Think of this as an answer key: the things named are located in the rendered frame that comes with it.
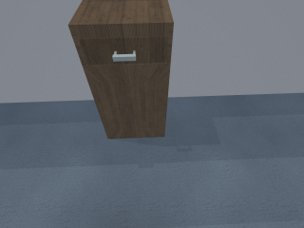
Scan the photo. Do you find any drawer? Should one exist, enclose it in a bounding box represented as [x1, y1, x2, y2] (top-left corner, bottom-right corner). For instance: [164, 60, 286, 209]
[79, 36, 167, 66]

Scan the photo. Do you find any cabinet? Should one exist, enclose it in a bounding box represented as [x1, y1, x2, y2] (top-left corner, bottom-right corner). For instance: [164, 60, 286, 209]
[68, 0, 174, 140]

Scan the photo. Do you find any handle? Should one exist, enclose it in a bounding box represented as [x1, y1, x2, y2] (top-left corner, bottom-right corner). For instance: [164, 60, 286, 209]
[112, 50, 136, 62]

